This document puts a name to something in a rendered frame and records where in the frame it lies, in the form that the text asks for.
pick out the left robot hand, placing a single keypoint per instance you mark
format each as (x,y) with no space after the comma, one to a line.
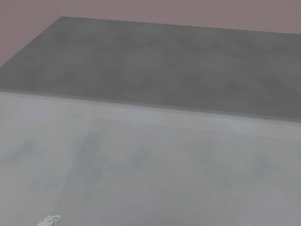
(50,221)

